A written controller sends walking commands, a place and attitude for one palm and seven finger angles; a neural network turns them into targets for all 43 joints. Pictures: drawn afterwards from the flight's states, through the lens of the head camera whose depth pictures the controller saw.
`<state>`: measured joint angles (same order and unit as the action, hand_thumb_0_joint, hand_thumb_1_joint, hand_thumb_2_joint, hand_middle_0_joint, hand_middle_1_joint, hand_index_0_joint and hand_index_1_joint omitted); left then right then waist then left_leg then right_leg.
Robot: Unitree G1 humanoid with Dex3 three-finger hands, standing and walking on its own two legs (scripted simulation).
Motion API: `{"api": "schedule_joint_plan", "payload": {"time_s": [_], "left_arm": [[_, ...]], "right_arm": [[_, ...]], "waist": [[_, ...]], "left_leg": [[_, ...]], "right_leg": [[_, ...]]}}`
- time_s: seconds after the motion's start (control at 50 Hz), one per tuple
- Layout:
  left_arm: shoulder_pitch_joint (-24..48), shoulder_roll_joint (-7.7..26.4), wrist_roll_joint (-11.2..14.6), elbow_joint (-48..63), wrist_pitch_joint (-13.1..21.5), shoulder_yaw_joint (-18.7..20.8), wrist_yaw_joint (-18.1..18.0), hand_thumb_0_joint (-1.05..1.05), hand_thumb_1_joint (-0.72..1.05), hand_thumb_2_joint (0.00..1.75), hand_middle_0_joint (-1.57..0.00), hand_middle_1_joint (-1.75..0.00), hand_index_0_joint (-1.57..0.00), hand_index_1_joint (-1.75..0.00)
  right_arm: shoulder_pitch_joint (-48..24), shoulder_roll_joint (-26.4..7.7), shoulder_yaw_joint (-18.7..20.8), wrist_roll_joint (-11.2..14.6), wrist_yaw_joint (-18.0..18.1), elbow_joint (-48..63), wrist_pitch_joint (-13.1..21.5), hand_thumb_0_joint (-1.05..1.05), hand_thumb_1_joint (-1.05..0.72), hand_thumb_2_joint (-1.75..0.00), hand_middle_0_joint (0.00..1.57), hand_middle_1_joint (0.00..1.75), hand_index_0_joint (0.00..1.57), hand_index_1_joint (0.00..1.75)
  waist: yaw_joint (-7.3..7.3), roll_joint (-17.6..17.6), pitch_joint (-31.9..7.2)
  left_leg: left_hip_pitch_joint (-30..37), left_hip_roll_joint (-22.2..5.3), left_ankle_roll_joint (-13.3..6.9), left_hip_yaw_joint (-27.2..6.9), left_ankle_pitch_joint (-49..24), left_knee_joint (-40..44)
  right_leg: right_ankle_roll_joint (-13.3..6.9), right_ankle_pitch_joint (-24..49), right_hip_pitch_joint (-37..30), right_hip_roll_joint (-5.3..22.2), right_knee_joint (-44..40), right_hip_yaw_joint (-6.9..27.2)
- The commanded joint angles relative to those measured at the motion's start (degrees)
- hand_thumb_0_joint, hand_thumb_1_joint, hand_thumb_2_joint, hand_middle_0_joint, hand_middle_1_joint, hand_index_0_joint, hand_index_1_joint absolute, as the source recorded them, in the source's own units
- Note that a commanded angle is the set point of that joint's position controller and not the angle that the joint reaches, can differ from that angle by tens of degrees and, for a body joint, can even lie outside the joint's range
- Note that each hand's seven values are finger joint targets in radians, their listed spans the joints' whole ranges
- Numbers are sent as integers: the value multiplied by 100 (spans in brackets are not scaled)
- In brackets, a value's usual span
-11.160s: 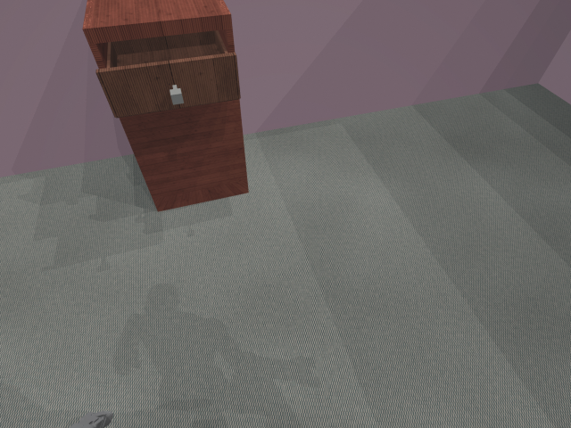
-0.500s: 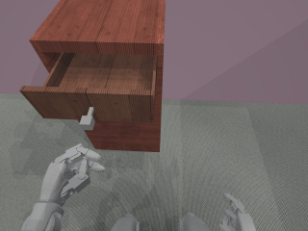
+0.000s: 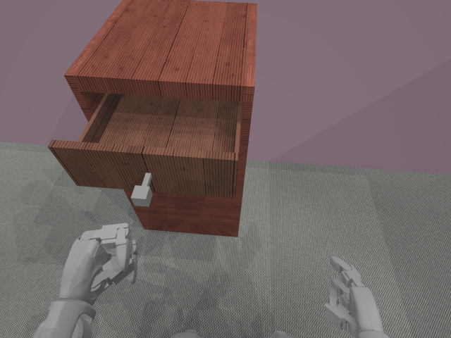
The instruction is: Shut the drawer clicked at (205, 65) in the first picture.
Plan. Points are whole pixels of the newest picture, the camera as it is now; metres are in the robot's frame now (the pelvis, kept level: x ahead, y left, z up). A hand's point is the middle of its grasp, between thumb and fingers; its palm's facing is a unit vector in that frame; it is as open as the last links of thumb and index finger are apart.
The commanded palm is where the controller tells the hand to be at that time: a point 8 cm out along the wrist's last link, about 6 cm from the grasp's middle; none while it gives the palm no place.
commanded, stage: raise the hand and make a fist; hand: left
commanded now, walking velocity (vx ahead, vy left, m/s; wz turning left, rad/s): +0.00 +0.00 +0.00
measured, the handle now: (144, 188) +0.40 +0.20 -0.02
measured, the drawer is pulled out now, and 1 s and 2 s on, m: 0.18 0.18 0.18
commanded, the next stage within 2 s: bring the fist close to the handle in 0.58 s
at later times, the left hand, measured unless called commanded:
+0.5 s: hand (127, 259) +0.22 +0.16 +0.08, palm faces -0.02 -1.00 -0.06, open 3.2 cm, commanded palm +0.19 +0.22 +0.09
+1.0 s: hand (141, 249) +0.25 +0.15 +0.05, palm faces -0.04 -1.00 -0.06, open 3.3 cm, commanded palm +0.23 +0.21 +0.05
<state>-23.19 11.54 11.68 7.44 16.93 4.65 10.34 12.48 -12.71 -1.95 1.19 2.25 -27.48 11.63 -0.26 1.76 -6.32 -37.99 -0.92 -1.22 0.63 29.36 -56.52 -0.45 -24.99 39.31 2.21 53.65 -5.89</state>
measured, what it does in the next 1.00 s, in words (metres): stands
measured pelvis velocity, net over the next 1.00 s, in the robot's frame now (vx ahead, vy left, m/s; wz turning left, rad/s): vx -0.01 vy -0.02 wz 0.01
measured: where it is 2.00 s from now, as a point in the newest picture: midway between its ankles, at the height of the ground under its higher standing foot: outside the picture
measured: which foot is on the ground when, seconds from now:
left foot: down 0.00-1.00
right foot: down 0.00-1.00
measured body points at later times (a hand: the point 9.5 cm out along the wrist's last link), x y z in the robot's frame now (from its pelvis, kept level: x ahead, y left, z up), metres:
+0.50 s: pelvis +0.01 -0.01 +0.01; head +0.04 -0.01 +0.46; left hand +0.22 +0.22 +0.09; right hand +0.17 -0.25 -0.06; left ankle -0.01 +0.10 -0.68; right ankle +0.02 -0.12 -0.68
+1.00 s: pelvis -0.01 -0.02 +0.00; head +0.04 -0.03 +0.45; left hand +0.24 +0.21 +0.06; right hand +0.16 -0.25 -0.08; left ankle -0.01 +0.10 -0.68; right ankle +0.02 -0.12 -0.68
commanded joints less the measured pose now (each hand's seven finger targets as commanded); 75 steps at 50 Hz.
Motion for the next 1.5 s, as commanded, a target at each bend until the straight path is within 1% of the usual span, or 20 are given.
{"api": "schedule_joint_plan", "payload": {"time_s": [0.0,0.16,0.26,0.32,0.38,0.46,0.52,0.64,0.68,0.72,0.82,0.86,0.94,0.98,1.02,1.16,1.28,1.34,1.42,1.48], "left_arm": [[92,516,144,1379,231,367,59,0,90,90,-140,-160,-140,-160],[233,533,165,1511,210,389,82,0,90,90,-140,-160,-140,-160],[-49,579,211,1253,222,534,150,0,90,90,-140,-160,-140,-160],[137,586,202,1357,268,468,135,0,90,90,-140,-160,-140,-160],[57,620,223,1250,337,573,120,0,90,90,-140,-160,-140,-160],[313,598,215,1294,441,516,107,0,90,90,-140,-160,-140,-160],[241,683,228,1119,415,601,87,0,90,90,-140,-160,-140,-160],[128,607,240,1067,393,586,141,0,90,90,-140,-160,-140,-160],[307,526,241,964,391,468,153,0,90,90,-140,-160,-140,-160],[609,725,216,518,416,673,146,0,90,90,-140,-160,-140,-160],[1538,734,217,314,671,603,263,0,90,90,-140,-160,-140,-160],[1601,857,246,64,732,799,308,0,90,90,-140,-160,-140,-160],[1866,742,221,-223,792,677,367,0,90,90,-140,-160,-140,-160],[1862,638,234,-450,760,597,390,0,90,90,-140,-160,-140,-160],[1986,818,222,-634,772,788,353,0,90,90,-140,-160,-140,-160],[2277,851,217,-891,977,943,334,0,90,90,-140,-160,-140,-160],[2985,785,208,-1153,1148,778,427,0,90,90,-140,-160,-140,-160],[3194,947,205,-1405,1154,950,430,0,90,90,-140,-160,-140,-160],[3271,1025,186,-1524,1147,1037,423,0,90,90,-140,-160,-140,-160],[3472,902,175,-1655,1149,949,414,0,90,90,-140,-160,-140,-160]], "right_arm": [[-50,-727,338,70,32,822,266,0,-90,-90,20,30,20,30],[-50,-737,299,70,43,770,297,0,-90,-90,20,30,20,30],[-58,-756,345,77,44,709,334,0,-90,-90,20,30,20,30],[-132,-767,329,82,38,687,365,0,-90,-90,20,30,20,30],[-82,-761,345,76,41,663,382,0,-90,-90,20,30,20,30],[-76,-770,335,81,43,626,428,0,-90,-90,20,30,20,30],[-93,-794,337,80,46,604,442,0,-90,-90,20,30,20,30],[-135,-763,341,85,39,621,449,0,-90,-90,20,30,20,30],[-125,-771,321,77,39,607,450,0,-90,-90,20,30,20,30],[-132,-825,327,67,68,494,414,0,-90,-90,20,30,20,30],[-143,-840,308,53,78,459,470,0,-90,-90,20,30,20,30],[-81,-842,337,56,86,407,483,0,-90,-90,20,30,20,30],[-75,-846,343,37,53,352,487,0,-90,-90,20,30,20,30],[-54,-844,356,36,20,363,461,0,-90,-90,20,30,20,30],[-63,-878,371,8,16,353,408,0,-90,-90,20,30,20,30],[-20,-851,413,-10,-40,353,282,0,-90,-90,20,30,20,30],[-3,-896,436,-9,-22,238,246,0,-90,-90,20,30,20,30],[23,-932,458,-16,9,201,197,0,-90,-90,20,30,20,30],[48,-935,457,-37,5,220,118,0,-90,-90,20,30,20,30],[68,-921,449,-39,-19,221,42,0,-90,-90,20,30,20,30]], "waist": [[57,-47,-1047],[80,57,-953],[20,-211,-975],[51,39,-800],[39,-119,-797],[55,119,-845],[60,-145,-767],[7,-86,-833],[88,-195,-632],[161,-475,-339],[197,-131,-768],[147,-218,-1050],[117,-18,-1267],[132,-129,-1238],[88,-344,-1281],[70,-131,-1537],[233,-106,-1630],[238,-330,-1810],[158,-57,-2007],[201,-117,-2004]], "left_leg": [[674,54,78,-268,-2299,1048],[846,59,83,-268,-2278,1179],[761,85,71,-236,-2212,1211],[740,93,71,-227,-2128,1227],[669,109,65,-211,-2031,1247],[730,118,63,-198,-1883,1261],[625,114,48,-206,-1811,1264],[643,138,36,-154,-1800,1285],[547,144,37,-162,-1683,1271],[271,148,24,-177,-1326,1185],[189,187,14,-167,-1134,987],[160,188,15,-143,-1278,892],[126,181,32,-176,-1553,805],[38,187,33,-149,-1565,738],[-223,188,21,-159,-1541,677],[-483,185,31,-83,-1568,442],[-659,155,21,-130,-1384,196],[-875,148,-2,-130,-1260,44],[-901,144,11,-137,-1488,-51],[-992,141,21,-141,-1453,-136]], "right_leg": [[-73,1810,-1160,-228,-697,98],[-76,1779,-1238,-224,-843,105],[-69,1794,-1374,-218,-906,126],[-81,1692,-1298,-210,-927,140],[-73,1642,-1349,-208,-970,163],[-81,1456,-1286,-202,-999,198],[-73,1414,-1327,-203,-1054,210],[-62,1454,-1427,-192,-1084,256],[-45,1364,-1302,-188,-1100,249],[-31,920,-1046,-206,-1168,321],[-44,610,-904,-166,-1012,445],[-35,816,-1039,-154,-945,501],[-68,1201,-969,-161,-676,424],[-46,1285,-907,-157,-639,432],[-43,1250,-940,-158,-545,468],[-50,1359,-814,-133,-298,537],[-51,1124,-334,-134,-86,525],[-33,972,-277,-135,4,587],[-74,1219,-202,-137,220,535],[-62,1206,-27,-140,312,511]]}}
